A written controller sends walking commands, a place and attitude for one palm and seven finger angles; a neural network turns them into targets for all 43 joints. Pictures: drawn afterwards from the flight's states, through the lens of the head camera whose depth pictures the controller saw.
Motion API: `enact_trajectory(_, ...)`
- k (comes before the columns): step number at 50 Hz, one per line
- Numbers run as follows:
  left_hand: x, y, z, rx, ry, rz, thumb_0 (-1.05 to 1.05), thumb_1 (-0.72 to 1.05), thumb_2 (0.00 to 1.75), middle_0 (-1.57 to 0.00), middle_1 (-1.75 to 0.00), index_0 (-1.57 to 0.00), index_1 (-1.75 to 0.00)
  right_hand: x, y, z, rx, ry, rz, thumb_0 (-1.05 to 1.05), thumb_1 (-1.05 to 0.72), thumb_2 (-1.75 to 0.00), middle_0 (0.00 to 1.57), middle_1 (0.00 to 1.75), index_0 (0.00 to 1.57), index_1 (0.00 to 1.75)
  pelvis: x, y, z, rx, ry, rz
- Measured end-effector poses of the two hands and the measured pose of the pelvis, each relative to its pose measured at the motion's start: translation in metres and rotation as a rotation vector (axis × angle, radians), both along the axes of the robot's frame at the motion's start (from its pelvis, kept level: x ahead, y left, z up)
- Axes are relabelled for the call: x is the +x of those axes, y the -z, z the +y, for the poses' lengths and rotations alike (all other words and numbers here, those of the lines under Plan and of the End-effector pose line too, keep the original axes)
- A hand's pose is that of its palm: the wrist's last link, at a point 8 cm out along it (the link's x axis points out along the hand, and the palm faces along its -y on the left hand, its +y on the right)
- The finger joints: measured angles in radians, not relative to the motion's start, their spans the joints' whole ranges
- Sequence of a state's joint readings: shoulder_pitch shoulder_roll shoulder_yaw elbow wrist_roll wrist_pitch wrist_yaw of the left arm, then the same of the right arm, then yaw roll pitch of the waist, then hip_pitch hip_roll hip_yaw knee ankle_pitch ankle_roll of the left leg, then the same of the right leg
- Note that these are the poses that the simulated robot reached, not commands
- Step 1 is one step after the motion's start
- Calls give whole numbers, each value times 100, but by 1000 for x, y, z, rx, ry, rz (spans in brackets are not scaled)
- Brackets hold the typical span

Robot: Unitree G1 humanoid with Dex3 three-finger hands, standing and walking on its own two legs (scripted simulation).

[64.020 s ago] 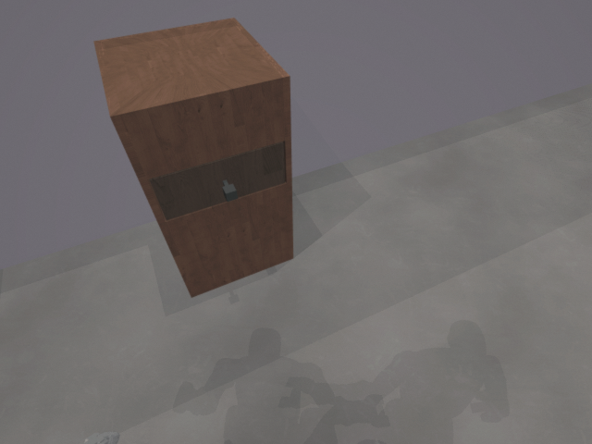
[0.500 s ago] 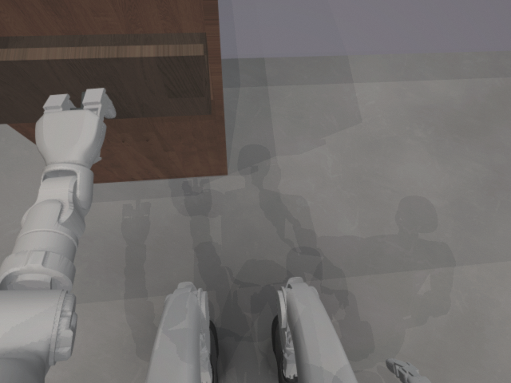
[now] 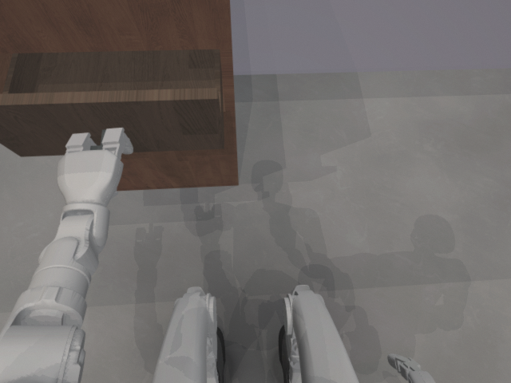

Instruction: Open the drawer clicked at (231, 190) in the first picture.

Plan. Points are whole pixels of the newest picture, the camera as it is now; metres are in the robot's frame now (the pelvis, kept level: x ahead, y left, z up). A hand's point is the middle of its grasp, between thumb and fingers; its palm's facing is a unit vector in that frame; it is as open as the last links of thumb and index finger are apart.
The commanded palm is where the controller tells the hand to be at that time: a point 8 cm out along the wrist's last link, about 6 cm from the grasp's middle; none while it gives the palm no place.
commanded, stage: pull the drawer open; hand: left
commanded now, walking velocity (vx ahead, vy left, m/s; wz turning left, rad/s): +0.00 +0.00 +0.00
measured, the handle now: (105, 149) +0.48 +0.25 -0.05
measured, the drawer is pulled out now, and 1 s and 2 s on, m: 0.09 0.15 0.19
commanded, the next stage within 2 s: none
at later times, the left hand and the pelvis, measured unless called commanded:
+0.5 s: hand (106, 203) +0.39 +0.25 -0.08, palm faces -0.03 -0.05 -1.00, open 6.5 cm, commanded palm +0.36 +0.25 -0.03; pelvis +0.00 +0.00 +0.00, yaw +0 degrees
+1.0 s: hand (105, 217) +0.37 +0.25 -0.08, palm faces -0.03 -0.05 -1.00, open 6.4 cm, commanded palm +0.33 +0.25 -0.03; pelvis +0.00 +0.00 +0.01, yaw +1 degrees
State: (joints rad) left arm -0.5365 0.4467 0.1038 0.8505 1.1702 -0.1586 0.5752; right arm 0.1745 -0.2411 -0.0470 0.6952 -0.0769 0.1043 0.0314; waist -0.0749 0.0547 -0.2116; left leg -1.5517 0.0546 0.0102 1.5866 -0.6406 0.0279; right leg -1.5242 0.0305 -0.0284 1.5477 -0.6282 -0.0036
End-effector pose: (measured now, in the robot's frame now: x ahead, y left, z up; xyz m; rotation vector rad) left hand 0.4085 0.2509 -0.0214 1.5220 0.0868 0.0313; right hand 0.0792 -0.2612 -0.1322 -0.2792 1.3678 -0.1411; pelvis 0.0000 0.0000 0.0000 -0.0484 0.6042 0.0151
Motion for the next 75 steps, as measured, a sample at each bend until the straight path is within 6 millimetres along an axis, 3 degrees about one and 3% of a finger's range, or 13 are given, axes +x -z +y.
enact_trajectory(14, -18, 0, -1, 2, -5, -6, 2, 65, 79, -40, -135, -29, -135, 4, 1, 0, 1, -2, -33, 0, -91, -90, 20, 30, 21, 30, -5, 1, -1, 6, 0, -15)
enact_trajectory(34, -46, 0, -3, 0, -13, -6, 3, 65, 78, -39, -135, -29, -135, 26, -1, 5, 16, -24, -72, 0, -91, -90, 20, 30, 21, 30, -2, -5, -1, 12, -1, -28)
enact_trajectory(75, -82, -1, -7, -1, -33, 3, 3, 67, 75, -38, -135, -29, -135, 64, -8, 10, 21, -64, -152, 0, -91, -90, 20, 30, 21, 30, 4, -9, -4, 20, -1, -40)
